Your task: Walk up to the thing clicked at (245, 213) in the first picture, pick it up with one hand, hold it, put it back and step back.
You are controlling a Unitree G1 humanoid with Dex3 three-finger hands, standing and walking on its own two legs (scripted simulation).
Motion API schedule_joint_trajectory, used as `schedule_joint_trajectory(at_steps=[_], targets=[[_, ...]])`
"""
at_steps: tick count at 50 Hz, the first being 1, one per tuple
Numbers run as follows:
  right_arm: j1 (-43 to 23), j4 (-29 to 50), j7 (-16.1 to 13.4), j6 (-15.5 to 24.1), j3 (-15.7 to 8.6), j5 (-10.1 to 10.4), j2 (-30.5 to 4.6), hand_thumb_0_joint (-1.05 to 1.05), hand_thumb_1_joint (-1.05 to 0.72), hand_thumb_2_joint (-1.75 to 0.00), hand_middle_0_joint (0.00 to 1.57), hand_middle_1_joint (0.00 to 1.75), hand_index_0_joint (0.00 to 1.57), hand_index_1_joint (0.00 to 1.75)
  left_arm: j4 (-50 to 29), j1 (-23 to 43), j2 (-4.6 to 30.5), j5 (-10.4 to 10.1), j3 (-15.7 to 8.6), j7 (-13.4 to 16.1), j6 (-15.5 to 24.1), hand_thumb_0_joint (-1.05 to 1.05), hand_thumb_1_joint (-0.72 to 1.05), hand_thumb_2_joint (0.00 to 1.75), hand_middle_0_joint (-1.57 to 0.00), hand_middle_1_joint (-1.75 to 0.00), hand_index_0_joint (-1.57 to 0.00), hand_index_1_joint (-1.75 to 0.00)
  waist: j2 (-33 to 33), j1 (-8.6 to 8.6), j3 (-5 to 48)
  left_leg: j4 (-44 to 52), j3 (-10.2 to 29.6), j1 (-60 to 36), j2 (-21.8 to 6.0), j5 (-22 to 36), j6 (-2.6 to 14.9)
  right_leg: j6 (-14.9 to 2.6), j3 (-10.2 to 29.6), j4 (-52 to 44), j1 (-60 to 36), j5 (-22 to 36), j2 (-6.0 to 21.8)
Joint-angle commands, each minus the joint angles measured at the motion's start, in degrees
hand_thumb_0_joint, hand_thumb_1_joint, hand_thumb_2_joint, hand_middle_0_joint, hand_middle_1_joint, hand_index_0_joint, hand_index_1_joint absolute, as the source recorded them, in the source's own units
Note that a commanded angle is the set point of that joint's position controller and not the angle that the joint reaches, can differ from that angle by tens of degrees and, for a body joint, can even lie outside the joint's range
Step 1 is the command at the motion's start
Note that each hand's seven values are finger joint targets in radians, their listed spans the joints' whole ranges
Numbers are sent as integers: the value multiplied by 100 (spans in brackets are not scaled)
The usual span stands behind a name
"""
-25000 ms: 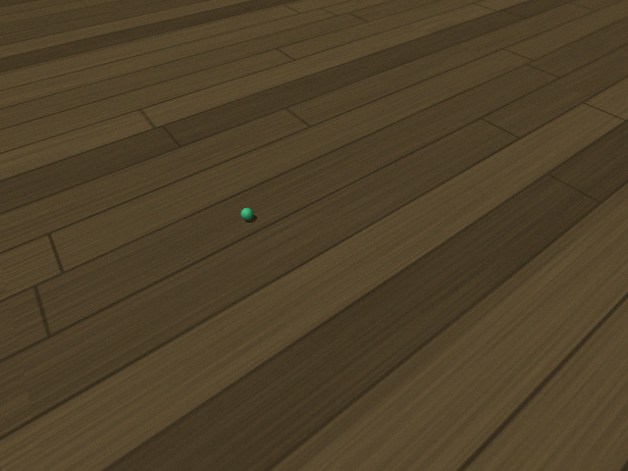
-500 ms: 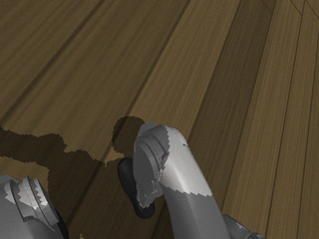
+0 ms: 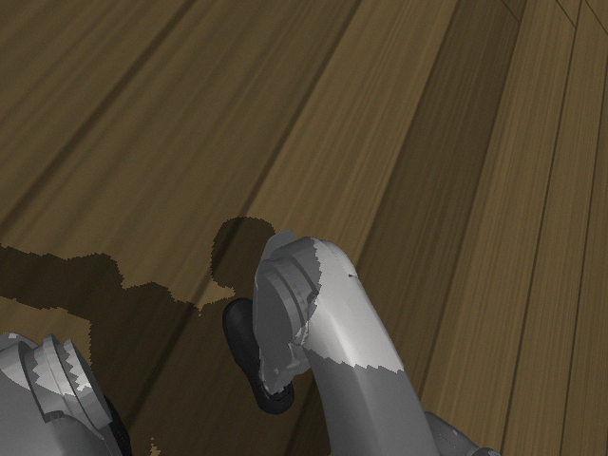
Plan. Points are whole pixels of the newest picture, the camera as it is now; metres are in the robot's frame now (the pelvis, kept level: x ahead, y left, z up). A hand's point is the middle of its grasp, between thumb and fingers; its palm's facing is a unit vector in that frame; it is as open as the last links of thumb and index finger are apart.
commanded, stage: open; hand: left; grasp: from above
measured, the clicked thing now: out of the picture +0.47 +0.31 -0.28
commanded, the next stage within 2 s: withdraw in 0.14 s
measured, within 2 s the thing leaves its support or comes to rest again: neither
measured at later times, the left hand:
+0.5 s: hand out of the picture +0.48 +0.32 -0.22, palm faces -0.30 -0.14 -0.94, open 13.5 cm
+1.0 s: hand out of the picture +0.43 +0.30 -0.08, palm faces -0.44 -0.10 -0.89, open 14.1 cm
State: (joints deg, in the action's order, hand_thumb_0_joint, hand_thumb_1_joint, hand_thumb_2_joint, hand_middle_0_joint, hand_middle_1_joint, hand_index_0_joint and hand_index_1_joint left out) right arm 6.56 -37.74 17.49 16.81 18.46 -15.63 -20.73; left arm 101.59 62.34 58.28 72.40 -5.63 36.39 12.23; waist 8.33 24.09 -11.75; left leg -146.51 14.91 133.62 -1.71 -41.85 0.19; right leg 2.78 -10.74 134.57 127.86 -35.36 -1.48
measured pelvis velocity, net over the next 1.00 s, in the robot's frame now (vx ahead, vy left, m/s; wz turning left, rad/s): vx -0.01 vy -0.02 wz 0.15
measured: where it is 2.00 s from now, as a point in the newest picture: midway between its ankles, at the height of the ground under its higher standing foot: (198, 423)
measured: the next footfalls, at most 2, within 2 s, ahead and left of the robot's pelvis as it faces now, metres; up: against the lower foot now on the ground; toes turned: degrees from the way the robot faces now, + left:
none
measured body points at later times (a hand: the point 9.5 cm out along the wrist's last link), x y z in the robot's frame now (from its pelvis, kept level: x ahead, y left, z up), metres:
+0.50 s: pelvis +0.00 +0.00 +0.01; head +0.28 +0.12 +0.34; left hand +0.49 +0.32 -0.17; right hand +0.04 -0.25 -0.04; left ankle +0.06 +0.12 -0.27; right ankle +0.13 -0.12 -0.27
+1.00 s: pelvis -0.01 -0.02 +0.05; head +0.20 +0.07 +0.44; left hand +0.45 +0.30 -0.03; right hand +0.11 -0.28 -0.05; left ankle +0.06 +0.12 -0.27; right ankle +0.13 -0.12 -0.27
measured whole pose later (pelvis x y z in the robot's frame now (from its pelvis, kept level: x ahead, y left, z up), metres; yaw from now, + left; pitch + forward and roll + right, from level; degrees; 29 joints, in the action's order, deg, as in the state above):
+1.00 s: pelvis -0.01 -0.02 +0.05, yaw +9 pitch +32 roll -7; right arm 8.3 -38.0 9.0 2.7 4.3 -6.2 -18.5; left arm 76.3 55.9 38.1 67.7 1.5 14.1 8.9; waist -0.5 14.2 3.7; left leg -132.3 6.7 127.7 -0.8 -36.9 -0.3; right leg 0.5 -4.6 127.3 125.0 -34.3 1.1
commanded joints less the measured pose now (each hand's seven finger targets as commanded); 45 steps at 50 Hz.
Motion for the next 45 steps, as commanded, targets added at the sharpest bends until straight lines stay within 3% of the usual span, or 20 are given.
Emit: schedule_joint_trajectory(at_steps=[1,3,7,10,11,16,17,20,22,24,25,27,32,33,34,35,37,40,43,45], targets=[[1118,-134,-56,-26,-548,68,-1904,0,-89,-90,20,30,20,30,-558,1342,1135,15,-80,273,31,0,-35,86,-18,-94,-20,-92,-3235,284,3768,1624,-448,-2834,-109,1459,-47,-368,-594,-973,-2130,1440,-315],[1092,-114,-35,-19,-508,26,-1888,0,-89,-90,20,30,20,30,-497,1354,987,35,56,284,50,0,-35,88,-18,-95,-19,-93,-3093,388,3576,1526,-485,-2671,-101,1386,-20,-326,-598,-985,-2158,1448,-307],[1094,-79,-94,-22,-565,59,-1979,0,-89,-90,20,30,20,30,-484,1377,1251,31,-55,343,-8,0,-37,89,-17,-95,-18,-94,-3033,336,3416,1590,-594,-2486,-75,1069,15,-342,-500,-1133,-2164,1185,-323],[1141,-107,-61,-1,-541,29,-1931,0,-89,-90,20,30,20,30,-581,1377,1256,68,-158,370,-22,0,-34,91,-18,-97,-19,-96,-3220,303,3590,1689,-447,-2773,-123,1304,-56,-355,-590,-1019,-2035,1304,-299],[1097,-59,-54,-2,-602,28,-1990,0,-89,-90,20,30,20,30,-511,1282,1081,77,-16,344,-48,0,-34,90,-18,-98,-19,-96,-3229,345,3617,1641,-473,-2861,-127,1369,-56,-347,-569,-1013,-2083,1404,-320],[1189,-64,-51,-2,-683,46,-2023,0,-90,-90,20,30,20,30,-1006,1625,1282,38,-128,284,-101,0,-44,93,-14,-93,-14,-92,-3426,347,3897,1635,-514,-2993,-114,1467,-49,-355,-538,-1018,-2220,1505,-301],[1236,-120,-38,3,-663,70,-1963,0,-91,-90,20,30,20,30,-1310,1811,1489,59,-281,285,-96,0,-44,92,-15,-91,-15,-91,-3633,276,4054,1650,-494,-3140,-121,1564,-74,-363,-537,-971,-2208,1544,-253],[1293,-192,-17,-16,-826,85,-1920,0,-91,-90,20,30,20,30,-1716,1636,1425,45,-379,218,-181,0,-45,93,-15,-91,-14,-91,-3932,155,4431,1688,-595,-3359,-103,1702,-103,-394,-472,-1019,-2334,1672,-268],[1277,-209,15,-43,-1037,165,-1830,0,-91,-91,20,30,20,30,-2411,1493,1355,-32,-498,94,-258,0,-46,94,-14,-91,-13,-92,-4429,-146,4954,1786,-650,-3759,-86,1854,-173,-454,-423,-948,-2183,1679,-227],[1307,-240,40,-138,-1243,265,-1753,0,-91,-91,20,30,20,30,-2907,1066,1216,-160,-593,-44,-414,0,-49,97,-12,-92,-11,-93,-4730,-463,5539,1926,-762,-3962,-42,2108,-190,-498,-346,-1006,-2233,1788,-228],[1174,-167,85,-175,-1281,343,-1599,0,-91,-91,20,30,20,30,-2945,926,579,-265,-239,-183,-497,0,-50,97,-12,-92,-10,-93,-4664,-491,5508,1940,-811,-3865,-27,2127,-185,-517,-317,-1006,-2110,1795,-239],[1186,-213,95,-354,-1447,514,-1573,0,-91,-91,20,30,20,30,-3045,553,379,-361,-169,-422,-730,0,-52,99,-9,-95,-8,-96,-4459,-747,5609,2067,-919,-3595,12,2179,-118,-529,-229,-1116,-1991,1821,-284],[1525,-210,37,-800,-1691,805,-1438,0,-90,-90,20,30,20,30,-2901,399,-750,-789,509,-1273,-1108,0,-51,100,-9,-97,-8,-98,-2739,-547,4757,2313,-1029,-2410,64,1367,147,-470,-21,-1627,-2040,1281,-291],[1604,-146,-17,-872,-1791,831,-1501,0,-90,-90,20,30,20,30,-2948,278,-683,-910,371,-1424,-1129,0,-52,101,-8,-98,-8,-99,-2448,-566,4755,2390,-1010,-2413,84,1290,167,-453,7,-1714,-2186,1204,-259],[1608,-180,-50,-937,-1791,884,-1382,0,-90,-90,20,30,20,30,-3144,514,-1272,-1048,820,-1647,-1104,0,-52,101,-9,-98,-8,-100,-2267,-497,4730,2500,-973,-2403,102,1140,171,-467,27,-1763,-2209,1068,-261],[1602,-165,-105,-979,-1843,908,-1351,0,-90,-90,20,30,20,30,-3355,716,-1409,-1155,883,-1805,-1049,0,-53,102,-8,-99,-7,-101,-2167,-465,4736,2568,-947,-2466,117,1037,166,-474,46,-1834,-2208,953,-239],[1541,-120,-279,-1064,-1926,967,-1342,0,-90,-91,20,30,20,30,-3514,870,-1290,-1216,848,-2093,-954,0,-54,104,-9,-100,-7,-102,-1967,-558,4635,2707,-914,-2485,163,764,149,-513,133,-1951,-2197,624,-193],[1526,-38,-520,-1213,-1952,985,-1209,0,-91,-91,20,30,20,30,-3700,1120,-868,-972,698,-2299,-738,0,-53,103,-10,-99,-8,-101,-1749,-645,4712,2662,-1106,-2376,237,647,152,-516,352,-2145,-2502,316,-158],[1410,28,-742,-1339,-1892,1004,-1073,0,-91,-91,20,30,20,30,-3706,1272,-627,-737,511,-2215,-552,0,-55,105,-8,-100,-6,-102,-1741,-793,4815,2625,-1249,-2380,306,648,152,-541,487,-2242,-2497,189,-123],[1347,56,-849,-1391,-1860,984,-1005,0,-90,-91,20,30,20,30,-3445,1250,-602,-577,476,-2135,-453,0,-55,105,-8,-100,-6,-102,-1645,-769,4609,2638,-1295,-2178,326,466,168,-544,547,-2293,-2448,-88,-121]])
